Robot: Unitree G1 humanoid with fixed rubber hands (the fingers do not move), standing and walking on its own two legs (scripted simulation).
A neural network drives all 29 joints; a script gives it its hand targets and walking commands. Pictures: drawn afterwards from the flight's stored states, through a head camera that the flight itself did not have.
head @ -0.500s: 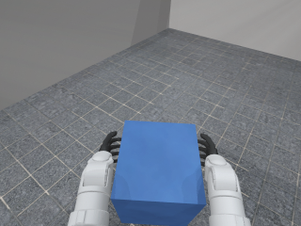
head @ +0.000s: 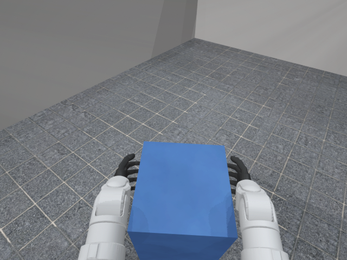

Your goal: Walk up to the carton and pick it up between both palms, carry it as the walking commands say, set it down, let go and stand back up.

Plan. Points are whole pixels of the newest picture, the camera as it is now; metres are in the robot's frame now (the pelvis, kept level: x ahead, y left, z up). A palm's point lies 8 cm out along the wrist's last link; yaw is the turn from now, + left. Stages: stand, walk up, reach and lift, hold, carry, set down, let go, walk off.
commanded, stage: hold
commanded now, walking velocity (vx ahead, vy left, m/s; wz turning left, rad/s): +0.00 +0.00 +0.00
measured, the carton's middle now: (180, 205) +0.28 +0.00 -0.03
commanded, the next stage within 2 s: carry in 0.34 s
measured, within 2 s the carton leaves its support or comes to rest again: neither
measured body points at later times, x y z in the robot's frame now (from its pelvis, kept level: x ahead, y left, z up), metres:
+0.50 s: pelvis +0.00 -0.01 -0.02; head -0.03 -0.01 +0.43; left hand +0.31 +0.14 +0.04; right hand +0.31 -0.16 +0.04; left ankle +0.02 +0.15 -0.75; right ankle +0.03 -0.15 -0.75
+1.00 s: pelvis -0.02 -0.08 -0.02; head -0.03 -0.08 +0.43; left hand +0.26 +0.08 +0.06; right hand +0.27 -0.22 +0.06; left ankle -0.03 +0.05 -0.70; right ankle +0.03 -0.14 -0.75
